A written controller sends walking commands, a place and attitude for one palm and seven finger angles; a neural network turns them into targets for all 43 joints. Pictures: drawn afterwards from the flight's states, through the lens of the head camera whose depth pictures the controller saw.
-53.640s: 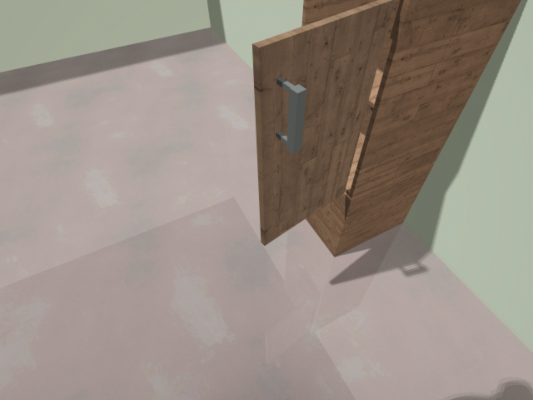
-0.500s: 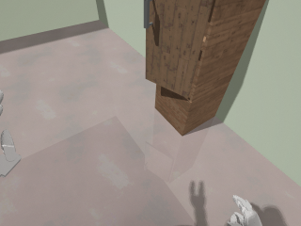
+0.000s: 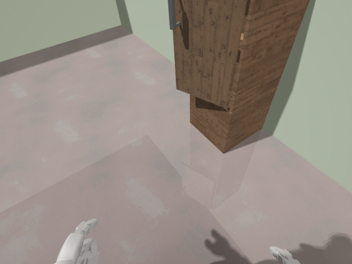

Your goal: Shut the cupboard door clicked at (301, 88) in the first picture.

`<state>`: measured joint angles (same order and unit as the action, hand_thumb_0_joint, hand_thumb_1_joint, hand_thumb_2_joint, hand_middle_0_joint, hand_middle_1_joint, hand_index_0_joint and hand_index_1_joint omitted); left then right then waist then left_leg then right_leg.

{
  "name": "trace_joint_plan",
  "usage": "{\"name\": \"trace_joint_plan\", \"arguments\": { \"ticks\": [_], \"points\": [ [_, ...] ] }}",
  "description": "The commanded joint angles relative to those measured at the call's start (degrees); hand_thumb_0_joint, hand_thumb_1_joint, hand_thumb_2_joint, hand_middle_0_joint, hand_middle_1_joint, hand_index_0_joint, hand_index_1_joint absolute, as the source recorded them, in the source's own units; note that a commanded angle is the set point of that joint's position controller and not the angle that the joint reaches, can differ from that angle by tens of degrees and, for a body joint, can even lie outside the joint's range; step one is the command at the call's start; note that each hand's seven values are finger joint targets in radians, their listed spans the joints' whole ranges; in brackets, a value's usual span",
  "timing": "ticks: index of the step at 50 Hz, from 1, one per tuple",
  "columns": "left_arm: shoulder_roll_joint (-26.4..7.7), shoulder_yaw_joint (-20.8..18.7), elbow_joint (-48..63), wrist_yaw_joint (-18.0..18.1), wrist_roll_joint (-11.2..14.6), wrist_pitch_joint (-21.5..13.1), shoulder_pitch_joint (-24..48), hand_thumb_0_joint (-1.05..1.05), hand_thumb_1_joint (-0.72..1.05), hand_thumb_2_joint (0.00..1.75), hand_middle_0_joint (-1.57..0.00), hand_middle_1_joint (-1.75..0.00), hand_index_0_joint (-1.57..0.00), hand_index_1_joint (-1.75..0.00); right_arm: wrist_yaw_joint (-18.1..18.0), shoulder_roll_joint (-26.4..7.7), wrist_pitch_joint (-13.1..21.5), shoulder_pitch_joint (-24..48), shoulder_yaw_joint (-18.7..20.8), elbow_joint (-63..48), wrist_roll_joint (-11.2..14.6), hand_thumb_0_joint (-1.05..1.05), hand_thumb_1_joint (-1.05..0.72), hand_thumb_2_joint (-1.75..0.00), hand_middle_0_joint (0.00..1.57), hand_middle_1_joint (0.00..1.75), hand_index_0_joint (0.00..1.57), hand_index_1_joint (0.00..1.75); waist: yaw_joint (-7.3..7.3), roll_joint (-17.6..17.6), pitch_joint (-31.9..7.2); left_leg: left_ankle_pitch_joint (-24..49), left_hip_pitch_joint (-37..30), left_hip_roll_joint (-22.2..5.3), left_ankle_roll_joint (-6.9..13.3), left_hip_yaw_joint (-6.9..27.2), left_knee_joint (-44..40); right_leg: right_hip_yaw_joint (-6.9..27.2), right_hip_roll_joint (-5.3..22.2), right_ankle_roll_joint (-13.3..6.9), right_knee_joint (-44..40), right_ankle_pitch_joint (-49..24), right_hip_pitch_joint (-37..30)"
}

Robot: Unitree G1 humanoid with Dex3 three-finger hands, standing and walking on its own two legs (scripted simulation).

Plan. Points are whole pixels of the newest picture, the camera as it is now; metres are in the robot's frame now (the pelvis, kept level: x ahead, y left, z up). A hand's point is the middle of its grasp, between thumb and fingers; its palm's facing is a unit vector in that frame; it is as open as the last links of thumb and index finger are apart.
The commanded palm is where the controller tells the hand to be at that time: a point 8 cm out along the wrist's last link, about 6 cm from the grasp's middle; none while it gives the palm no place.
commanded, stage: let the arm hang, fingers relaxed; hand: left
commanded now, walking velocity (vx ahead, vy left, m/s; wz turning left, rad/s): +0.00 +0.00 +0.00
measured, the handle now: (174, 11) +1.08 +0.04 +0.12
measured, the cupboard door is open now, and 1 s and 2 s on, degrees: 20 20 20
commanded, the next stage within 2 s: look to check the result in 0.90 s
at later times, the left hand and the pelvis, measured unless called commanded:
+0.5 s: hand out of the picture -0.03 +0.20 -0.15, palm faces +0.02 -0.97 -0.24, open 7.4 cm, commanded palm none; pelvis -0.01 +0.01 +0.01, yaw -1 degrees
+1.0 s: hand out of the picture -0.02 +0.17 -0.16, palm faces +0.01 -0.99 -0.16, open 7.4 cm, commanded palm none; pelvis +0.00 +0.01 +0.02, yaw -2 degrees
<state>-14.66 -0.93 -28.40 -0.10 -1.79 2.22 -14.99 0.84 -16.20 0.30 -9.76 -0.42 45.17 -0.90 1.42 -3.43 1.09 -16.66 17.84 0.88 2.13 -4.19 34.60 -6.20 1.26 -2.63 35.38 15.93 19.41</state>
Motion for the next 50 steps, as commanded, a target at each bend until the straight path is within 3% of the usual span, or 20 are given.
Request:
{"name": "trace_joint_plan", "arguments": {
  "ticks": [1,2,4,9,12,15,21,38,42,50],
  "points": [
    [-6.2,-1.2,-4.4,1.2,0.9,-2.1,1.4,0.0,0.9,0.9,-0.2,-0.3,-0.2,-0.3,-0.6,-4.2,-0.1,-3.3,0.9,-1.3,-0.6,0.0,-0.9,-0.9,0.2,0.3,0.2,0.3,-0.1,8.9,-6.3,12.8,-3.7,-5.7,-0.6,9.1,-7.9,9.7,7.8,-1.4,-9.2,-7.6,-6.2],
    [-5.8,-1.0,-7.2,1.3,0.9,-1.8,1.3,0.0,0.9,0.9,-0.2,-0.3,-0.2,-0.3,-0.6,-4.0,-0.2,-2.5,0.7,-0.3,-0.7,0.0,-0.9,-0.9,0.2,0.3,0.2,0.3,-0.72,4.5,-4.7,9.9,-2.2,-6.3,-0.3,10.1,-10.6,9.2,6.6,-0.4,-10.0,-2.7,-6.7],
    [-5.4,-1.0,-12.6,1.5,1.0,-1.9,-0.1,0.0,0.9,0.9,-0.2,-0.3,-0.2,-0.3,-0.8,-3.4,-0.2,-2.1,0.4,2.0,-0.8,0.0,-0.9,-0.9,0.2,0.3,0.2,0.3,-1.77,-1.5,-3.8,5.5,1.0,-6.7,0.0,10.8,-13.9,9.1,5.2,0.4,-11.3,-0.7,-10.8],
    [-3.1,-1.7,-21.7,1.7,0.9,-2.2,-2.1,0.0,0.9,0.9,-0.2,-0.3,-0.2,-0.3,-1.4,-0.6,-0.9,-6.4,0.9,7.2,-0.8,0.0,-0.9,-0.9,0.2,0.3,0.2,0.3,-1.49,-6.3,-0.9,-5.1,1.7,-5.6,-0.5,9.3,-16.6,8.8,5.4,-0.6,-15.7,2.5,-10.7],
    [-2.9,-1.5,-25.3,1.6,1.0,-2.3,-2.2,0.0,0.9,0.9,-0.2,-0.3,-0.2,-0.3,-1.7,-0.2,-0.9,-8.6,1.1,9.6,-0.6,0.0,-0.9,-0.9,0.2,0.3,0.2,0.3,-1.38,-3.6,1.1,-6.2,2.5,-5.7,-0.5,9.4,-17.6,9.0,5.3,-0.6,-17.1,3.3,-10.6],
    [-2.2,-1.3,-28.3,1.6,1.1,-2.5,-2.4,0.0,0.9,0.9,-0.2,-0.3,-0.2,-0.3,-2.0,0.2,-0.9,-10.9,1.3,11.5,-0.4,0.0,-0.9,-0.9,0.2,0.3,0.2,0.3,-1.08,3.2,3.0,-4.6,1.1,-5.9,-0.2,9.1,-17.3,9.4,5.5,-0.5,-18.7,4.9,-8.7],
    [-0.9,-1.0,-32.3,1.8,1.1,-2.6,-4.0,0.0,0.9,0.9,-0.2,-0.3,-0.2,-0.3,-2.2,1.5,-0.7,-13.8,1.1,14.9,-0.4,0.0,-0.9,-0.9,0.2,0.3,0.2,0.3,-0.73,6.9,3.8,-2.5,-2.1,-5.9,0.3,8.0,-17.1,9.7,5.5,-0.3,-19.6,6.0,-5.6],
    [2.4,-0.6,-35.8,2.4,0.9,-2.9,-7.3,0.0,0.9,0.9,-0.2,-0.3,-0.2,-0.3,-2.9,4.0,0.1,-13.8,0.9,17.5,0.0,0.0,-0.9,-0.9,0.2,0.3,0.2,0.3,-1.16,1.1,5.0,-1.8,-1.8,-7.1,0.3,8.9,-20.7,8.1,4.1,0.4,-16.4,-3.3,-7.6],
    [3.0,-0.6,-36.3,2.4,0.9,-2.8,-7.3,0.0,0.9,0.9,-0.2,-0.3,-0.2,-0.3,-3.0,4.3,0.0,-13.8,1.0,17.7,-0.1,0.0,-0.9,-0.9,0.2,0.3,0.2,0.3,-1.09,1.4,6.5,-3.4,-1.3,-7.0,0.3,8.7,-21.2,8.4,4.1,0.6,-17.0,-2.2,-7.0],
    [2.4,-0.5,-36.3,2.3,1.0,-3.2,-6.9,0.0,0.9,0.9,-0.2,-0.3,-0.2,-0.3,-3.0,3.7,0.2,-13.5,1.1,17.8,0.1,0.0,-0.9,-0.9,0.2,0.3,0.2,0.3,-0.81,3.3,4.8,1.0,-4.4,-6.7,0.3,7.5,-19.7,8.8,4.6,0.4,-17.5,-3.5,-7.1]
  ]
}}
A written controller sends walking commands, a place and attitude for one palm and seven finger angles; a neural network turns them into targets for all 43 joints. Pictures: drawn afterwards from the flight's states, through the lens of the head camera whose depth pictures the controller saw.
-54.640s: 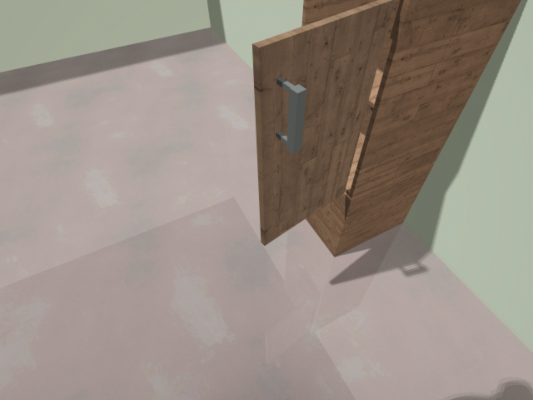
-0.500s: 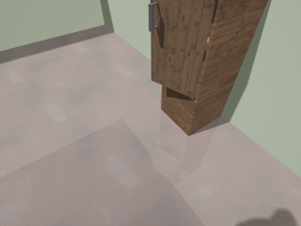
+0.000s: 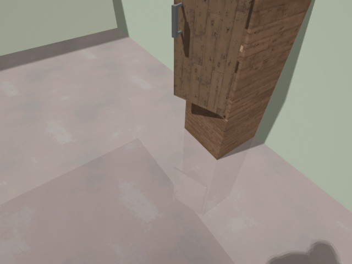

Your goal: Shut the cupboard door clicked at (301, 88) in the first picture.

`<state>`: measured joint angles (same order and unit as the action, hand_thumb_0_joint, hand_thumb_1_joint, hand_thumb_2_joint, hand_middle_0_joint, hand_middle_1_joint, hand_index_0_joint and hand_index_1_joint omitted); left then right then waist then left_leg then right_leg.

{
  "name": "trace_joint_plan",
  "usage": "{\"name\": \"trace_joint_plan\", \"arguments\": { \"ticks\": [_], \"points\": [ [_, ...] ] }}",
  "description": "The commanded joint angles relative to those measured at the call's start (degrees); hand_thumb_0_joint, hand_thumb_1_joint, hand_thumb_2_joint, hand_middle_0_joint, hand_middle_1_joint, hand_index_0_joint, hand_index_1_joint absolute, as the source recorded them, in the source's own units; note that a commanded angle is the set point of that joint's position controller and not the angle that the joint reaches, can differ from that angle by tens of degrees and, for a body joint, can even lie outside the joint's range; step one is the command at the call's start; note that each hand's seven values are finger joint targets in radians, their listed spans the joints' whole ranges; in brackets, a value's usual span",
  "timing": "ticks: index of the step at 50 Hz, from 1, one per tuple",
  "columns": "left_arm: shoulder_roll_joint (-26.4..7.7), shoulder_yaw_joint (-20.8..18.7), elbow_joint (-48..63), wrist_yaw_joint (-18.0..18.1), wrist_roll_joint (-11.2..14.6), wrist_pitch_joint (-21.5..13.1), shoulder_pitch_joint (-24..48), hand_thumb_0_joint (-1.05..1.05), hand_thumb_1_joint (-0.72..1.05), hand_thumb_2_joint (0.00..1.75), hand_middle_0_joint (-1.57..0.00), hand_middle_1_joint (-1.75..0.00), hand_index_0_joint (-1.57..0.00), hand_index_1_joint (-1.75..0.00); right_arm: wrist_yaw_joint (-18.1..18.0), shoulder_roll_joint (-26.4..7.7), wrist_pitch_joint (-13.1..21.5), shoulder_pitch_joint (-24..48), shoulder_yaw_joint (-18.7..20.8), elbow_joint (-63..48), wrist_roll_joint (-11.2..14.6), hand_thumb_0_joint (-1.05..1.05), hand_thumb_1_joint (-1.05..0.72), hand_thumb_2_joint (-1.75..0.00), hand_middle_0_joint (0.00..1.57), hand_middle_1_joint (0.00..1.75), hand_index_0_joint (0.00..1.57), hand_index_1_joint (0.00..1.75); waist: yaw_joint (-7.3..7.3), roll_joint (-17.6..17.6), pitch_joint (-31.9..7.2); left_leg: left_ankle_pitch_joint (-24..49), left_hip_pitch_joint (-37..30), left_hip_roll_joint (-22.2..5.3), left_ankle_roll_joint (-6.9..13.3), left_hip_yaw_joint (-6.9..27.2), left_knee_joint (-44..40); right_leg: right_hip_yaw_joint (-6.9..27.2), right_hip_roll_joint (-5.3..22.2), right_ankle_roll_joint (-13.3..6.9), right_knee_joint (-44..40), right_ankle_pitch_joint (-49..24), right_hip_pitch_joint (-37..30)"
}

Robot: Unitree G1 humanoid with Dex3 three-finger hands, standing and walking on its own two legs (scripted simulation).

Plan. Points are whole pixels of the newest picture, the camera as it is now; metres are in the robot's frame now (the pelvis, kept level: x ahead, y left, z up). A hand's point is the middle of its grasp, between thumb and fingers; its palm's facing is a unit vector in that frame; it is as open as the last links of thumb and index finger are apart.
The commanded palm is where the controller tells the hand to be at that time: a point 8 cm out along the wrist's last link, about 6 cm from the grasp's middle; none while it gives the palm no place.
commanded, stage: look to check the result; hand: left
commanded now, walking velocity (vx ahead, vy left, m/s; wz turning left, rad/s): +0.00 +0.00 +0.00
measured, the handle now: (177, 20) +1.08 +0.05 +0.11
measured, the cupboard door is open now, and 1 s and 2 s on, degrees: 20 20 20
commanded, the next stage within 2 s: walk to a spot facing it in 0.48 s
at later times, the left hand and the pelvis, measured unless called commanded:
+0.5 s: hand out of the picture +0.02 +0.17 -0.17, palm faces +0.01 -0.98 -0.20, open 7.4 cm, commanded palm none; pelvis +0.01 +0.00 +0.00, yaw +0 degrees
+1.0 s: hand out of the picture +0.03 +0.22 -0.20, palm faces +0.24 -0.95 -0.19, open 7.4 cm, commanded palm none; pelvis +0.01 +0.02 -0.02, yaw +13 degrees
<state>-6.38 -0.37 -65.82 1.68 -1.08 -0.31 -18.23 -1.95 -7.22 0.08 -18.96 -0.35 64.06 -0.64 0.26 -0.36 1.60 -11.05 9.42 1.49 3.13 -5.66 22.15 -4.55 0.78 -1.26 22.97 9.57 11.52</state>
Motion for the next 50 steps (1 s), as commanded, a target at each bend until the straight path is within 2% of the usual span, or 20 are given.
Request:
{"name": "trace_joint_plan", "arguments": {
  "ticks": [1,8,15,17,24,28,30,33,35,37,39,41,42,43,45,46,47,48,49,50],
  "points": [
    [-6.1,-1.1,1.2,0.5,0.2,-0.7,-3.5,0.0,0.9,0.9,-0.2,-0.3,-0.2,-0.3,-0.2,-5.5,0.5,-4.3,1.1,-1.1,-0.2,0.0,-0.9,-0.9,0.2,0.3,0.2,0.3,0.39,0.5,4.1,-4.4,3.8,-7.4,-0.7,9.0,-7.2,7.3,5.1,-1.0,-5.1,2.8,0.6],
    [-7.6,-1.3,1.3,0.5,0.3,-1.0,-2.9,0.0,0.9,0.9,-0.2,-0.3,-0.2,-0.3,-0.2,-6.9,0.7,-3.1,1.2,-1.0,0.0,0.0,-0.9,-0.9,0.2,0.3,0.2,0.3,0.21,0.6,2.6,-0.2,1.8,-7.6,-0.7,8.5,-6.2,7.4,5.3,-1.3,-5.2,0.9,-0.4],
    [-8.4,-1.2,1.3,0.4,0.3,-0.8,-1.2,0.0,0.9,0.9,-0.2,-0.3,-0.2,-0.3,-0.1,-7.4,0.6,-2.0,1.1,-0.6,-0.1,0.0,-0.9,-0.9,0.2,0.3,0.2,0.3,0.16,-0.3,4.6,-2.0,2.6,-7.7,-0.8,8.8,-7.6,7.5,5.4,-1.2,-5.7,1.7,-0.5],
    [-8.7,-1.2,1.3,0.3,0.3,-0.9,-1.0,0.0,0.9,0.9,-0.2,-0.3,-0.2,-0.3,-0.1,-7.9,0.7,-1.6,1.2,-0.6,-0.1,0.0,-0.9,-0.9,0.2,0.3,0.2,0.3,0.2,0.9,4.6,-1.6,2.2,-7.7,-0.8,8.6,-7.5,7.7,5.5,-1.2,-5.9,1.6,-0.4],
    [-10.1,-1.4,1.8,0.2,0.3,-1.1,0.8,0.0,0.9,0.9,-0.2,-0.3,-0.2,-0.3,0.0,-9.2,0.8,0.1,1.3,-0.7,-0.2,0.0,-0.9,-0.9,0.2,0.3,0.2,0.3,0.18,-0.5,3.1,0.8,0.9,-7.9,-1.0,8.5,-7.1,7.6,5.8,-1.4,-6.2,0.3,-1.6],
    [-11.2,-1.5,1.8,0.2,0.4,-1.4,1.6,0.0,0.9,0.9,-0.2,-0.3,-0.2,-0.3,0.0,-10.5,1.1,1.0,1.4,-0.9,0.0,0.0,-0.9,-0.9,0.2,0.3,0.2,0.3,0.13,0.1,1.5,3.9,-0.3,-8.2,-1.0,8.7,-6.9,7.5,5.9,-1.5,-6.0,-2.5,-3.1],
    [-11.3,-1.4,1.8,0.1,0.4,-1.4,2.0,0.0,0.9,0.9,-0.2,-0.3,-0.2,-0.3,0.0,-10.5,1.1,1.5,1.4,-0.7,-0.1,0.0,-0.9,-0.9,0.2,0.3,0.2,0.3,0.16,-0.2,1.6,4.2,-0.3,-8.3,-1.1,8.6,-7.1,7.6,6.1,-1.5,-6.3,-2.8,-3.5],
    [-9.0,-1.3,1.9,0.6,0.5,-0.6,0.6,0.0,0.9,0.9,-0.2,-0.3,-0.2,-0.3,0.4,-7.4,0.3,0.3,0.9,-0.8,0.0,0.0,-0.9,-0.9,0.2,0.3,0.2,0.3,0.02,0.6,2.0,6.8,2.1,-7.6,-1.6,8.7,-4.4,5.7,7.1,-0.8,-3.6,-3.9,-4.0],
    [-10.4,-2.0,2.7,0.7,0.4,-0.1,0.8,0.0,0.9,0.9,-0.2,-0.3,-0.2,-0.3,0.5,-8.0,-0.3,0.7,1.4,-1.5,-0.1,0.0,-0.9,-0.9,0.2,0.3,0.2,0.3,-0.15,1.0,2.3,6.4,4.5,-6.9,-1.7,8.9,-2.0,5.4,8.5,-1.4,-2.2,-3.3,-4.0],
    [-11.8,-2.9,3.9,0.7,0.3,0.3,1.6,0.0,0.9,0.9,-0.2,-0.3,-0.2,-0.3,0.8,-8.2,-0.9,1.2,1.9,-2.6,-0.1,0.0,-0.9,-0.9,0.2,0.3,0.2,0.3,-0.33,2.6,2.5,4.6,7.5,-5.3,-2.1,8.5,1.6,6.0,11.0,-2.9,-2.2,-1.3,-3.6],
    [-13.5,-3.8,5.3,0.8,0.2,0.5,1.8,0.0,0.9,0.9,-0.2,-0.3,-0.2,-0.3,1.0,-8.0,-1.6,1.5,2.5,-3.8,-0.2,0.0,-0.9,-0.9,0.2,0.3,0.2,0.3,-0.57,6.2,1.5,1.3,9.8,-3.4,-2.9,6.3,8.7,8.0,15.8,-5.7,-4.2,0.7,-3.5],
    [-14.1,-4.5,6.9,0.9,-0.2,0.6,2.2,0.0,0.9,0.9,-0.2,-0.3,-0.2,-0.3,1.1,-7.9,-2.3,3.2,3.3,-5.5,-0.4,0.0,-0.9,-0.9,0.2,0.3,0.2,0.3,-1.1,9.1,1.0,-12.2,12.4,-2.6,-3.7,4.4,21.3,10.0,20.8,-9.9,-6.5,-1.1,-2.7],
    [-14.3,-4.9,7.7,1.1,-0.6,0.5,2.8,0.0,0.9,0.9,-0.2,-0.3,-0.2,-0.3,1.2,-8.1,-2.5,3.9,3.7,-6.4,-0.4,0.0,-0.9,-0.9,0.2,0.3,0.2,0.3,-1.15,9.4,0.6,-16.9,14.6,-3.4,-3.8,4.6,27.3,10.3,22.8,-11.5,-6.7,-4.2,-3.1],
    [-14.3,-5.1,8.4,1.3,-0.8,0.5,3.6,0.0,0.9,0.9,-0.2,-0.3,-0.2,-0.3,1.4,-8.4,-2.5,4.8,4.1,-7.2,-0.3,0.0,-0.9,-0.9,0.2,0.3,0.2,0.3,-1.08,8.1,0.6,-19.5,15.3,-4.5,-3.8,5.1,31.1,9.6,24.4,-12.1,-6.2,-6.9,-2.1],
    [-15.2,-5.7,10.1,1.2,-1.1,0.4,6.4,0.0,0.9,0.9,-0.2,-0.3,-0.2,-0.3,2.0,-7.2,-2.4,4.4,4.0,-8.2,0.0,0.0,-0.9,-0.9,0.2,0.3,0.2,0.3,0.37,5.7,0.0,-19.4,14.2,-6.5,-4.4,4.9,25.2,3.5,23.7,-9.8,-1.1,-13.9,-2.9],
    [-15.7,-5.8,10.7,1.0,-1.0,0.5,6.8,0.0,0.9,0.9,-0.2,-0.3,-0.2,-0.3,2.1,-6.9,-2.2,3.5,3.9,-8.2,0.0,0.0,-0.9,-0.9,0.2,0.3,0.2,0.3,0.93,5.0,-1.0,-15.6,11.8,-6.1,-4.6,3.6,19.3,1.3,22.5,-7.8,2.6,-15.3,-2.7],
    [-15.7,-6.0,11.0,0.8,-0.6,0.7,7.1,0.0,0.9,0.9,-0.2,-0.3,-0.2,-0.3,2.2,-6.9,-2.1,1.2,3.9,-7.7,-0.2,0.0,-0.9,-0.9,0.2,0.3,0.2,0.3,2.0,3.7,-2.1,-7.9,6.9,-5.4,-4.6,2.3,12.8,-1.2,20.8,-5.2,6.6,-12.3,-0.4],
    [-14.3,-5.9,11.5,0.5,-0.2,1.1,6.8,0.0,0.9,0.9,-0.2,-0.3,-0.2,-0.3,2.3,-8.6,-1.6,-1.4,4.2,-7.5,-0.4,0.0,-0.9,-0.9,0.2,0.3,0.2,0.3,3.11,-3.3,-2.7,2.7,0.3,-6.6,-3.5,6.5,4.1,-4.8,16.7,-1.2,14.7,-5.4,5.6],
    [-10.9,-5.3,13.0,0.1,0.5,2.0,5.2,0.0,0.9,0.9,-0.2,-0.3,-0.2,-0.3,1.8,-14.5,-1.4,-3.1,5.3,-7.9,-1.1,0.0,-0.9,-0.9,0.2,0.3,0.2,0.3,3.18,-22.5,-1.7,18.5,-1.8,-18.7,2.0,27.9,-3.4,-7.5,7.0,4.5,27.1,18.4,17.0],
    [-11.0,-4.7,15.2,0.4,0.0,2.5,10.7,0.0,0.9,0.9,-0.2,-0.3,-0.2,-0.3,0.9,-17.2,-1.7,-5.5,6.1,-7.2,-1.5,0.0,-0.9,-0.9,0.2,0.3,0.2,0.3,5.71,-21.0,-1.2,23.8,-0.9,-24.2,7.4,35.0,-6.0,-0.1,3.4,4.2,36.7,28.6,20.5]
  ]
}}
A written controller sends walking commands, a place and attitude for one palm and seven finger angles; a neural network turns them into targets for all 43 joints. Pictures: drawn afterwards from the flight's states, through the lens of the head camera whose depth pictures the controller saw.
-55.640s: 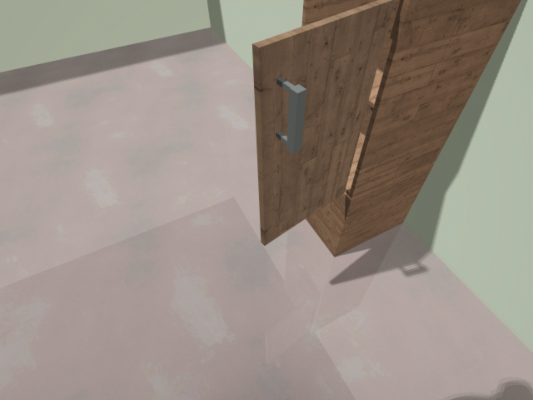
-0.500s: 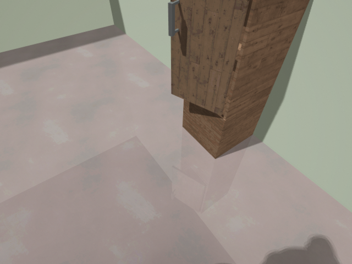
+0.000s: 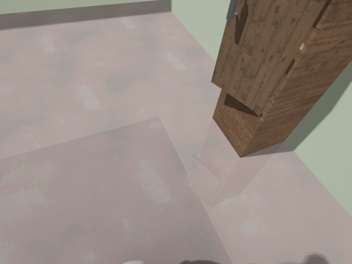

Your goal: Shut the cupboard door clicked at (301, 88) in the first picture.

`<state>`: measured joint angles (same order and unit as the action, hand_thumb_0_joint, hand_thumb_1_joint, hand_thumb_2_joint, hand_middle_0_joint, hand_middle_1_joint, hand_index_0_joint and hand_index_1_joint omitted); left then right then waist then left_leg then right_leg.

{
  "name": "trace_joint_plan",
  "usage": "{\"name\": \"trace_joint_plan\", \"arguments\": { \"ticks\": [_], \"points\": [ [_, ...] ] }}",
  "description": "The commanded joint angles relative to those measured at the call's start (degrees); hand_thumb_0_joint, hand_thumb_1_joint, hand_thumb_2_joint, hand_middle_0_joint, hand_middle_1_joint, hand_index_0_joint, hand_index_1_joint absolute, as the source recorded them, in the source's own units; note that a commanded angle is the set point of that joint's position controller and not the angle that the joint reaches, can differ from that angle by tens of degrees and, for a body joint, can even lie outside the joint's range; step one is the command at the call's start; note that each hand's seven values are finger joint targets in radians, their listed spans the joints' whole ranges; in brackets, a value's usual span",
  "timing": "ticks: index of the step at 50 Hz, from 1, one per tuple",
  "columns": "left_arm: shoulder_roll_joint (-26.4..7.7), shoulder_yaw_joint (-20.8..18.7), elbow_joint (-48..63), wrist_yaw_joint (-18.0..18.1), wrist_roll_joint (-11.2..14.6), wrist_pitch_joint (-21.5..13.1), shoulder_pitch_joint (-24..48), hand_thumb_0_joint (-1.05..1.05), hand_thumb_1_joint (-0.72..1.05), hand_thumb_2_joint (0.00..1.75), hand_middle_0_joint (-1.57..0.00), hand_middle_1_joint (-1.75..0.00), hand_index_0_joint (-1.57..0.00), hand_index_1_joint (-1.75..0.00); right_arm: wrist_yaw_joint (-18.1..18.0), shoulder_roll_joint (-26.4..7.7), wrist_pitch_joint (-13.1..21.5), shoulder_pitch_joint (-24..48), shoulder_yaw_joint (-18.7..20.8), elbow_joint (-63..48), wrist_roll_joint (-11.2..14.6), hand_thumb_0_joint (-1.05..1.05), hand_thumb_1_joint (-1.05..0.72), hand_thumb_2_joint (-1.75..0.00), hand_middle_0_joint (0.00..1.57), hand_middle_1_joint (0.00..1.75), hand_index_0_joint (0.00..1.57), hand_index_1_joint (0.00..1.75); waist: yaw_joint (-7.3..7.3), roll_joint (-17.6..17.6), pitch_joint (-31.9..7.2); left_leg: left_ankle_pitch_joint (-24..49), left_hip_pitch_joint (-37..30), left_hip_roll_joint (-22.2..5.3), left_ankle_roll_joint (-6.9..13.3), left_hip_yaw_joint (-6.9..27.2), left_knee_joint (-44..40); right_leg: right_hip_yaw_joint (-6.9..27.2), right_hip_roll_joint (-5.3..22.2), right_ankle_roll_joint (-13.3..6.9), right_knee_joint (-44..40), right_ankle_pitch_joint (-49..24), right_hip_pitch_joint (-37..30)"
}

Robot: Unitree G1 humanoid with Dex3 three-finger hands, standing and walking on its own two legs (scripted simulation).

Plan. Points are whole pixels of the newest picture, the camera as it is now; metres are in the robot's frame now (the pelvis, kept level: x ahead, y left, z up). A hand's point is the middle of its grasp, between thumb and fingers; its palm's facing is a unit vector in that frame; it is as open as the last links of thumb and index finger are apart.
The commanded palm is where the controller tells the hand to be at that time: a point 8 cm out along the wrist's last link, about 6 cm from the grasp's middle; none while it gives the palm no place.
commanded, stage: walk to a spot facing it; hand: left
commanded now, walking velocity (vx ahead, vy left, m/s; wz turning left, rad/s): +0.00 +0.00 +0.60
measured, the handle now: (237, 0) +1.05 -0.21 +0.13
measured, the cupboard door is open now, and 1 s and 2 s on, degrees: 20 20 20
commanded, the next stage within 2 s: turn to face it in 1.30 s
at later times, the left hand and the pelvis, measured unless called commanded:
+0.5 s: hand out of the picture +0.10 +0.19 -0.13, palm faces +0.27 -0.92 -0.28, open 7.4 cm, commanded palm none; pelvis +0.04 -0.04 +0.01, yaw +17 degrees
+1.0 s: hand out of the picture -0.02 +0.16 -0.17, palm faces +0.64 -0.75 -0.18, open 7.4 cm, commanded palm none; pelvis +0.16 +0.08 -0.01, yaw +36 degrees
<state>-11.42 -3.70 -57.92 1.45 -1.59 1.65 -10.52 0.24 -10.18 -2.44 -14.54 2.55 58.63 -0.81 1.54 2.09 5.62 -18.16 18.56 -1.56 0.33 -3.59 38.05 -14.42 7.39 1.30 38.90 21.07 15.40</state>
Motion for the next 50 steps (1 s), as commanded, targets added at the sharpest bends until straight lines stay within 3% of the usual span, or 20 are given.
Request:
{"name": "trace_joint_plan", "arguments": {
  "ticks": [1,4,6,14,18,20,21,22,23,24,26,27,30,41,43,45,46,47,48,50],
  "points": [
    [-6.3,-1.7,8.3,0.3,0.5,0.6,3.2,0.0,0.9,0.9,-0.2,-0.3,-0.2,-0.3,-1.4,-14.7,0.7,-8.3,3.4,-2.6,-1.5,0.0,-0.9,-0.9,0.2,0.3,0.2,0.3,3.01,-15.6,-5.8,19.0,-6.8,-20.8,11.7,28.3,-22.0,13.5,-1.6,0.5,24.4,12.5,14.8],
    [-6.0,-2.2,6.9,-0.5,0.0,0.1,3.2,0.0,0.9,0.9,-0.2,-0.3,-0.2,-0.3,-2.0,-12.0,1.7,-2.9,2.4,-5.5,-1.4,0.0,-0.9,-0.9,0.2,0.3,0.2,0.3,0.82,-9.1,-4.7,2.8,-5.9,-13.5,6.6,26.6,-23.8,15.8,-2.0,1.4,26.7,1.2,17.8],
    [-5.9,-2.1,6.8,-1.0,0.0,-0.5,2.5,0.0,0.9,0.9,-0.2,-0.3,-0.2,-0.3,-2.1,-12.0,2.2,-2.8,2.5,-6.0,-1.2,0.0,-0.9,-0.9,0.2,0.3,0.2,0.3,0.56,-5.8,-5.0,-0.5,-7.8,-11.5,6.8,25.6,-24.6,15.6,-2.7,2.0,24.7,-1.7,18.6],
    [-6.3,-1.3,10.3,-2.2,-0.1,-1.8,6.3,0.0,0.9,0.9,-0.2,-0.3,-0.2,-0.3,-1.4,-13.2,2.8,-6.2,3.5,-5.7,-1.2,0.0,-0.9,-0.9,0.2,0.3,0.2,0.3,2.47,-9.6,-6.4,-7.3,-13.9,-9.8,10.6,29.9,-24.8,14.6,-4.9,2.5,9.4,0.9,19.0],
    [-6.6,-1.0,10.6,-2.3,0.1,-2.3,3.6,0.0,0.9,0.9,-0.2,-0.3,-0.2,-0.3,-0.9,-13.7,2.4,-3.0,3.9,-6.6,-1.2,0.0,-0.9,-0.9,0.2,0.3,0.2,0.3,0.5,-11.9,-5.5,-8.1,-6.1,-7.1,9.6,30.1,-22.7,13.1,-7.6,1.8,-2.3,0.7,7.3],
    [-7.2,-1.6,8.5,-2.3,0.1,-2.6,-3.0,0.0,0.9,0.9,-0.2,-0.3,-0.2,-0.3,-0.8,-13.1,2.2,0.7,3.9,-7.6,-0.8,0.0,-0.9,-0.9,0.2,0.3,0.2,0.3,-3.14,-9.9,-5.7,-12.3,5.1,-3.8,7.6,27.2,-19.0,11.7,-8.7,1.6,-10.9,-4.4,-7.7],
    [-9.8,-2.5,7.4,-1.8,-0.2,-3.1,-7.9,0.0,0.9,0.9,-0.2,-0.3,-0.2,-0.3,-0.6,-11.0,2.3,2.5,3.6,-8.4,-0.4,0.0,-0.9,-0.9,0.2,0.3,0.2,0.3,-5.93,-4.5,-5.8,-15.3,16.4,0.1,5.3,23.7,-12.4,15.9,-4.6,0.6,-17.8,-0.9,-19.8],
    [-15.2,-3.6,6.8,-0.8,-1.1,-3.5,-12.3,0.0,0.9,0.9,-0.2,-0.3,-0.2,-0.3,-0.5,-6.3,2.8,2.1,2.7,-9.5,0.3,0.0,-0.9,-0.9,0.2,0.3,0.2,0.3,-8.03,12.3,-8.3,-16.5,28.2,6.2,1.7,12.9,5.2,34.5,11.4,-3.6,-26.8,14.8,-29.2],
    [-16.6,-3.3,6.9,-0.3,-0.3,-3.1,-12.3,0.0,0.9,0.9,-0.2,-0.3,-0.2,-0.3,-0.2,-8.0,2.9,4.4,2.9,-10.7,-0.4,0.0,-0.9,-0.9,0.2,0.3,0.2,0.3,-7.5,14.4,-4.0,-15.4,30.0,6.2,0.0,8.8,19.9,47.4,21.8,-7.7,-33.2,24.7,-19.9],
    [-14.6,-3.1,8.3,-0.3,0.1,-2.9,-7.0,0.0,0.9,0.9,-0.2,-0.3,-0.2,-0.3,0.3,-9.0,2.5,3.7,3.6,-10.2,-1.2,0.0,-0.9,-0.9,0.2,0.3,0.2,0.3,-4.04,8.2,-0.1,-10.5,28.9,3.2,0.0,10.2,27.5,43.1,21.2,-8.4,-33.4,23.4,-12.2],
    [-11.0,-2.4,9.1,-0.4,-0.1,-4.3,-2.3,0.0,0.9,0.9,-0.2,-0.3,-0.2,-0.3,1.3,-7.8,1.7,1.1,3.4,-8.2,-1.6,0.0,-0.9,-0.9,0.2,0.3,0.2,0.3,-0.65,7.9,0.4,-2.6,25.0,-0.2,-1.0,8.6,33.3,36.0,15.9,-6.6,-33.1,21.6,-5.1],
    [-9.2,-1.9,9.1,-0.5,0.0,-4.7,-0.5,0.0,0.9,0.9,-0.2,-0.3,-0.2,-0.3,1.8,-7.7,1.4,0.7,3.4,-7.6,-1.6,0.0,-0.9,-0.9,0.2,0.3,0.2,0.3,0.62,7.2,1.1,1.1,23.3,-1.3,-1.4,7.6,33.7,28.0,13.6,-5.7,-32.1,14.2,-3.7],
    [-7.4,-1.4,7.3,-0.7,0.1,-5.6,-4.7,0.0,0.9,0.9,-0.2,-0.3,-0.2,-0.3,2.5,-5.9,1.2,1.7,2.8,-7.6,-1.1,0.0,-0.9,-0.9,0.2,0.3,0.2,0.3,0.18,5.4,-0.3,6.6,22.4,-1.5,-2.3,4.7,31.6,14.4,9.5,-4.5,-29.6,-3.9,-7.7],
    [-7.7,-1.1,1.5,-0.2,-0.5,-6.3,-17.6,0.0,0.9,0.9,-0.2,-0.3,-0.2,-0.3,3.6,-3.7,2.1,17.6,0.6,-12.2,-0.9,0.0,-0.9,-0.9,0.2,0.3,0.2,0.3,-4.95,7.4,1.5,3.5,21.1,-2.0,0.5,-2.7,6.0,4.1,13.4,-5.6,-22.9,-34.6,-21.2],
    [-8.8,-1.2,1.4,-0.3,-0.5,-6.2,-17.0,0.0,0.9,0.9,-0.2,-0.3,-0.2,-0.3,3.4,-4.4,2.8,14.8,0.7,-11.8,-0.8,0.0,-0.9,-0.9,0.2,0.3,0.2,0.3,-3.41,7.2,-0.8,0.2,13.2,0.3,2.2,-4.7,1.1,3.1,13.9,-5.6,-18.0,-43.5,-21.1],
    [-10.8,-1.5,1.9,-0.4,0.0,-6.2,-14.6,0.0,0.9,0.9,-0.2,-0.3,-0.2,-0.3,2.6,-6.6,3.5,4.6,1.3,-9.2,-1.1,0.0,-0.9,-0.9,0.2,0.3,0.2,0.3,1.84,6.2,-6.7,1.6,-3.9,4.5,4.1,-7.3,-4.4,-1.4,12.2,-4.0,-5.5,-50.5,-16.1],
    [-10.7,-1.6,2.3,-0.7,0.4,-6.2,-13.6,0.0,0.9,0.9,-0.2,-0.3,-0.2,-0.3,2.1,-10.3,3.7,-4.3,2.2,-7.1,-1.2,0.0,-0.9,-0.9,0.2,0.3,0.2,0.3,6.43,2.0,-13.4,5.6,-20.4,2.1,5.3,-4.0,-8.6,-1.9,10.9,-2.1,7.4,-40.6,-7.4],
    [-7.5,-1.3,4.0,-1.6,1.0,-5.9,-15.7,0.0,0.9,0.9,-0.2,-0.3,-0.2,-0.3,1.1,-18.2,4.1,-11.0,4.2,-5.7,-1.7,0.0,-0.9,-0.9,0.2,0.3,0.2,0.3,8.35,-13.7,-21.9,8.8,-37.6,-14.1,11.1,19.7,-10.0,-1.5,2.5,1.1,25.5,-7.4,11.0],
    [-6.5,-0.2,7.2,-1.7,0.8,-5.7,-9.9,0.0,0.9,0.9,-0.2,-0.3,-0.2,-0.3,0.1,-21.6,3.9,-15.7,4.9,-4.8,-0.6,0.0,-0.9,-0.9,0.2,0.3,0.2,0.3,10.12,-15.8,-24.2,20.4,-43.8,-21.8,15.1,32.5,-15.2,6.5,-1.8,1.1,36.5,11.7,23.1],
    [-5.6,-0.7,7.5,-1.1,0.6,-5.3,-4.5,0.0,0.9,0.9,-0.2,-0.3,-0.2,-0.3,-0.9,-17.6,4.4,-9.2,3.7,-5.4,-0.3,0.0,-0.9,-0.9,0.2,0.3,0.2,0.3,6.57,-6.5,-14.4,21.4,-29.0,-20.9,13.4,24.0,-18.1,12.0,1.6,-0.1,40.9,5.1,24.9]
  ]
}}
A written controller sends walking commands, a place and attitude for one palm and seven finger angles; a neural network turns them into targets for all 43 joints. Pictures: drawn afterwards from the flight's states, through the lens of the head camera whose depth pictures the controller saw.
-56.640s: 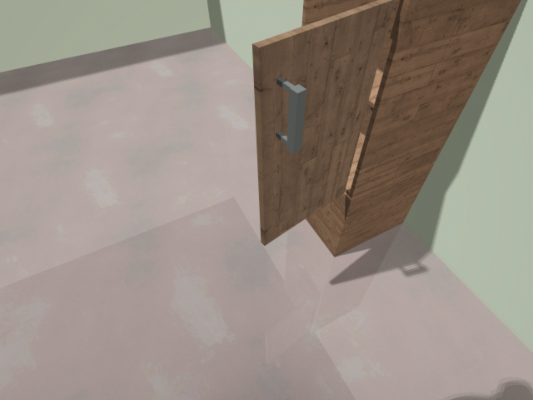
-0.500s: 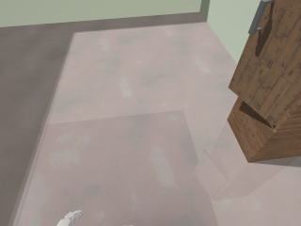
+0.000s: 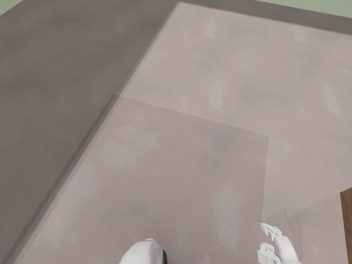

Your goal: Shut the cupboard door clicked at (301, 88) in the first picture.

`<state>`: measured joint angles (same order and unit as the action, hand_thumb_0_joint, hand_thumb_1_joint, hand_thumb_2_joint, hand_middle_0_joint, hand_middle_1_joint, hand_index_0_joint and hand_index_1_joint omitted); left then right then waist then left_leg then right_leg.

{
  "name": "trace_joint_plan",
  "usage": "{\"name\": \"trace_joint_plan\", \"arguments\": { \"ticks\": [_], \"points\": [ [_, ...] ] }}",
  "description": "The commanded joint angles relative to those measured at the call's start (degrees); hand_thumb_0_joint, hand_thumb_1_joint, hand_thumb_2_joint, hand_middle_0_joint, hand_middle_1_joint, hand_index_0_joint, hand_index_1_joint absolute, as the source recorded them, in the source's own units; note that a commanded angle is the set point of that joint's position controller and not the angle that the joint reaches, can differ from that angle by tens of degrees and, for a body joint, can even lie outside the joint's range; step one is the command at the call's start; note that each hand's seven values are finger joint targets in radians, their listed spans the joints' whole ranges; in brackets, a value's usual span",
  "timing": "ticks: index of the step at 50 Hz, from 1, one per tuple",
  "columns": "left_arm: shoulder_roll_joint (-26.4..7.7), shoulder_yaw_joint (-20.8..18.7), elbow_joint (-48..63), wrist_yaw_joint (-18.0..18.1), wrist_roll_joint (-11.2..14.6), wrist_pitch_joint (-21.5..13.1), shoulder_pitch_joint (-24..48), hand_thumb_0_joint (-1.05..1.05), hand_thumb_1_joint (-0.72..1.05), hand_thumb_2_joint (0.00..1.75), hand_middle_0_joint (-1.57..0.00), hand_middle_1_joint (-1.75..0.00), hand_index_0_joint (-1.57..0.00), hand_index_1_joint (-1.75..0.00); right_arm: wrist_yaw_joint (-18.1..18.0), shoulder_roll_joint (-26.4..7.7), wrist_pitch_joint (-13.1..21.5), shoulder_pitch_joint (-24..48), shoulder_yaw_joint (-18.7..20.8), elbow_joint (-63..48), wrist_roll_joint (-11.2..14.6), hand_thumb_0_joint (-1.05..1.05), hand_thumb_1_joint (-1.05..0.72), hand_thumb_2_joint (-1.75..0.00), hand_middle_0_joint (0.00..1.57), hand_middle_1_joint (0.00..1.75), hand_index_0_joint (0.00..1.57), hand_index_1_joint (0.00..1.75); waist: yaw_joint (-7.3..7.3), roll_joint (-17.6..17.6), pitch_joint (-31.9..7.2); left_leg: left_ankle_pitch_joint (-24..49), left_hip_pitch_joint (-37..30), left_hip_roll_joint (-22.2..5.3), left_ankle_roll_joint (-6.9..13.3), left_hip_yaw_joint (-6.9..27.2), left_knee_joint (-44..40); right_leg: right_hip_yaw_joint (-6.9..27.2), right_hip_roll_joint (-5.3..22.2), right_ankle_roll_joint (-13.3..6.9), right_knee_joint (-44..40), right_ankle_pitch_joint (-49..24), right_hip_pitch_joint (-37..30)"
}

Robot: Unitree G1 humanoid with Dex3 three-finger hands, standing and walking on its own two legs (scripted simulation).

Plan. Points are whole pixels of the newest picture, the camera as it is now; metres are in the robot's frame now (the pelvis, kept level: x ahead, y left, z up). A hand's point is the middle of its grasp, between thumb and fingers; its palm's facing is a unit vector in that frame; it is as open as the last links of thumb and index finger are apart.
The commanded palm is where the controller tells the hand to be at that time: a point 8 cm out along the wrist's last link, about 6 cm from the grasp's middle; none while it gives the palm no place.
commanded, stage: walk to a spot facing it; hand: left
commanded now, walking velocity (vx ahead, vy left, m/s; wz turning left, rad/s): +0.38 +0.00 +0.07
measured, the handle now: out of the picture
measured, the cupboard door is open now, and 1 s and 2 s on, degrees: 20 20 20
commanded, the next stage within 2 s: turn to face it in 0.30 s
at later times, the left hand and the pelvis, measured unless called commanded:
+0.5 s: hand (137, 170) +0.36 +0.16 -0.15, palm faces -0.09 -0.98 -0.18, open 7.4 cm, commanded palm none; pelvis +0.23 -0.01 +0.01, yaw -3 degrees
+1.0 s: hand (130, 143) +0.46 +0.20 -0.16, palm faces -0.21 -0.96 -0.20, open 7.4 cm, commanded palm none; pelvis +0.35 +0.02 +0.02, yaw -19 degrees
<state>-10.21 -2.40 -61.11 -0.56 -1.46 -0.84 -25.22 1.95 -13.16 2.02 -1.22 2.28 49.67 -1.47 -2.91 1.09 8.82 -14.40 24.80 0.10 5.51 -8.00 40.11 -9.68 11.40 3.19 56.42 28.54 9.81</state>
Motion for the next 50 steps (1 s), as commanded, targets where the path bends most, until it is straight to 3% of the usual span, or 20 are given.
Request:
{"name": "trace_joint_plan", "arguments": {
  "ticks": [1,4,11,19,23,24,25,26,27,28,29,31,33,41,45,46,47,48,49,50],
  "points": [
    [-5.7,-2.1,8.9,0.7,0.0,-2.5,8.8,0.0,0.9,0.9,-0.2,-0.3,-0.2,-0.3,-3.0,-11.4,0.5,-18.4,3.0,2.5,0.3,0.0,-0.9,-0.9,0.2,0.3,0.2,0.3,8.39,-4.9,-13.6,18.0,-28.3,-19.9,6.2,24.1,-20.7,8.7,-1.3,-1.7,21.5,-6.1,28.7],
    [-3.0,-1.6,5.3,0.1,-0.6,-0.7,3.8,0.0,0.9,0.9,-0.2,-0.3,-0.2,-0.3,-3.2,-5.3,1.7,-14.2,0.9,3.0,0.4,0.0,-0.9,-0.9,0.2,0.3,0.2,0.3,3.56,-5.7,-7.8,19.4,-17.7,-14.3,3.4,14.7,-25.1,8.7,-1.8,-1.0,13.0,-12.0,22.5],
    [-3.3,-2.1,7.7,-0.5,-0.1,0.7,11.9,0.0,0.9,0.9,-0.2,-0.3,-0.2,-0.3,-3.3,-3.4,1.9,-18.6,1.1,6.2,0.7,0.0,-0.9,-0.9,0.2,0.3,0.2,0.3,2.63,-5.1,-1.0,13.7,-16.8,-12.4,2.8,11.1,-31.8,9.4,-3.7,-1.1,1.9,-24.0,27.7],
    [-2.6,-1.4,10.8,-0.7,0.5,-0.2,21.9,0.0,0.9,0.9,-0.2,-0.3,-0.2,-0.3,-4.3,-3.6,2.0,-26.0,0.9,11.0,-0.2,0.0,-0.9,-0.9,0.2,0.3,0.2,0.3,4.88,-4.5,0.2,38.7,-27.7,-15.2,2.7,7.4,-25.8,7.5,-7.1,-6.0,-15.6,-22.6,25.3],
    [-3.7,-1.5,7.2,0.3,0.3,-0.7,9.6,0.0,0.9,0.9,-0.2,-0.3,-0.2,-0.3,-4.9,-5.7,1.3,-24.7,1.0,12.0,-0.1,0.0,-0.9,-0.9,0.2,0.3,0.2,0.3,-0.39,-6.1,-6.5,60.6,-29.4,-14.8,0.0,3.8,-9.9,3.5,-13.3,-8.9,-21.5,-19.8,9.0],
    [-5.2,-2.1,5.3,0.4,0.0,-1.0,2.9,0.0,0.9,0.9,-0.2,-0.3,-0.2,-0.3,-4.8,-6.1,1.3,-22.5,1.0,11.2,0.6,0.0,-0.9,-0.9,0.2,0.3,0.2,0.3,-3.83,-5.4,-9.6,56.9,-24.7,-12.7,-1.7,2.0,-0.8,3.7,-13.3,-9.4,-25.2,-25.0,-0.7],
    [-9.2,-3.3,3.3,0.7,-0.5,-1.6,-4.0,0.0,0.9,0.9,-0.2,-0.3,-0.2,-0.3,-4.4,-5.2,1.3,-22.0,1.3,10.4,1.5,0.0,-0.9,-0.9,0.2,0.3,0.2,0.3,-6.13,1.2,-15.2,38.7,-14.2,-6.8,-3.9,-0.6,15.7,13.5,-5.2,-13.3,-26.2,-44.2,-14.0],
    [-13.8,-4.2,2.6,1.1,0.1,-2.2,-6.8,0.0,0.9,0.9,-0.2,-0.3,-0.2,-0.3,-4.3,-2.1,1.8,-24.9,1.2,9.3,2.2,0.0,-0.9,-0.9,0.2,0.3,0.2,0.3,-4.09,13.1,-22.3,-17.8,0.6,4.1,-6.8,-0.4,34.7,38.5,11.3,-21.7,-29.9,-72.0,-26.0],
    [-14.1,-3.8,3.8,1.6,1.0,-1.8,-3.8,0.0,0.9,0.9,-0.2,-0.3,-0.2,-0.3,-4.6,-3.1,1.1,-23.3,1.0,8.9,2.1,0.0,-0.9,-0.9,0.2,0.3,0.2,0.3,-3.27,9.3,-20.6,-20.9,3.0,1.8,-6.0,8.9,39.7,40.0,12.8,-23.8,-33.2,-69.2,-21.2],
    [-11.2,-3.6,5.4,2.2,0.9,-1.1,2.1,0.0,0.9,0.9,-0.2,-0.3,-0.2,-0.3,-4.3,-2.3,0.4,-19.8,1.3,7.9,1.9,0.0,-0.9,-0.9,0.2,0.3,0.2,0.3,-1.53,8.9,-15.1,-17.5,5.1,-1.0,-6.0,9.9,39.6,36.8,9.9,-22.4,-35.4,-60.2,-14.3],
    [-9.7,-3.2,6.8,2.6,0.8,-0.7,6.5,0.0,0.9,0.9,-0.2,-0.3,-0.2,-0.3,-4.1,-1.7,-0.1,-16.7,1.1,7.3,1.4,0.0,-0.9,-0.9,0.2,0.3,0.2,0.3,-0.23,2.1,-10.9,-13.9,5.8,-2.9,-6.3,10.3,38.1,31.8,7.1,-20.6,-35.8,-55.1,-7.1],
    [-8.5,-2.7,8.2,2.7,0.6,-1.1,11.2,0.0,0.9,0.9,-0.2,-0.3,-0.2,-0.3,-3.7,0.4,-1.6,-17.7,0.6,7.1,0.9,0.0,-0.9,-0.9,0.2,0.3,0.2,0.3,4.05,-2.1,-9.3,-10.3,2.0,-4.4,-7.4,9.9,31.4,24.4,3.7,-16.7,-37.8,-50.9,2.5],
    [-8.4,-3.1,8.1,2.6,0.2,-1.4,11.8,0.0,0.9,0.9,-0.2,-0.3,-0.2,-0.3,-3.5,1.6,-2.7,-19.1,0.6,7.0,0.5,0.0,-0.9,-0.9,0.2,0.3,0.2,0.3,5.32,-0.4,-11.0,-8.1,0.0,-4.1,-8.4,8.6,25.1,21.3,0.4,-14.4,-37.3,-50.4,4.5],
    [-10.8,-4.4,9.6,1.4,-0.1,0.3,11.1,0.0,0.9,0.9,-0.2,-0.3,-0.2,-0.3,-3.5,-1.2,-2.6,-9.2,1.1,0.5,0.9,0.0,-0.9,-0.9,0.2,0.3,0.2,0.3,3.19,8.1,-12.8,-6.6,-0.7,-1.9,-10.0,7.9,6.8,27.7,-1.5,-13.7,-34.3,-41.7,2.2],
    [-10.9,-4.9,11.4,1.3,0.5,1.4,13.3,0.0,0.9,0.9,-0.2,-0.3,-0.2,-0.3,-4.1,-3.2,-1.4,-11.5,1.5,0.3,1.2,0.0,-0.9,-0.9,0.2,0.3,0.2,0.3,4.8,7.4,-13.6,1.9,-16.0,-1.0,-9.5,7.8,-11.6,28.7,-4.4,-9.2,-28.2,-36.3,8.7],
    [-8.7,-4.5,12.3,1.3,0.9,1.6,13.4,0.0,0.9,0.9,-0.2,-0.3,-0.2,-0.3,-4.4,-6.2,-0.8,-13.5,1.9,0.7,0.9,0.0,-0.9,-0.9,0.2,0.3,0.2,0.3,5.66,0.9,-14.8,5.6,-23.3,-7.1,-8.0,12.5,-18.0,25.6,-8.9,-6.6,-23.4,-26.8,14.3],
    [-5.7,-3.9,13.2,0.8,1.5,1.7,11.9,0.0,0.9,0.9,-0.2,-0.3,-0.2,-0.3,-4.4,-11.9,-0.4,-14.7,2.9,-0.1,0.1,0.0,-0.9,-0.9,0.2,0.3,0.2,0.3,5.58,-15.2,-15.6,17.7,-28.0,-22.1,-2.3,27.3,-21.4,16.8,-16.7,-3.0,-12.0,-2.5,22.9],
    [-7.3,-3.6,13.6,0.8,0.9,1.7,13.1,0.0,0.9,0.9,-0.2,-0.3,-0.2,-0.3,-4.4,-12.7,-1.2,-15.1,3.1,-0.7,0.0,0.0,-0.9,-0.9,0.2,0.3,0.2,0.3,6.05,-15.6,-14.1,26.8,-24.6,-28.4,3.0,29.3,-20.8,13.1,-14.2,-1.7,-0.1,9.2,23.1],
    [-7.6,-4.0,14.5,0.5,0.7,1.9,13.0,0.0,0.9,0.9,-0.2,-0.3,-0.2,-0.3,-4.4,-11.4,-1.5,-13.5,2.5,-2.2,-0.6,0.0,-0.9,-0.9,0.2,0.3,0.2,0.3,5.1,-8.8,-11.9,25.2,-18.9,-28.1,5.3,26.3,-21.3,13.4,-12.2,-1.2,6.2,7.0,22.0],
    [-8.0,-4.5,13.3,0.3,0.0,2.5,12.7,0.0,0.9,0.9,-0.2,-0.3,-0.2,-0.3,-4.6,-10.0,-1.2,-10.4,2.0,-2.7,-0.7,0.0,-0.9,-0.9,0.2,0.3,0.2,0.3,3.35,-11.8,-11.0,28.7,-18.3,-24.8,4.0,23.8,-21.9,13.3,-12.1,-0.4,10.4,4.1,23.4]
  ]
}}
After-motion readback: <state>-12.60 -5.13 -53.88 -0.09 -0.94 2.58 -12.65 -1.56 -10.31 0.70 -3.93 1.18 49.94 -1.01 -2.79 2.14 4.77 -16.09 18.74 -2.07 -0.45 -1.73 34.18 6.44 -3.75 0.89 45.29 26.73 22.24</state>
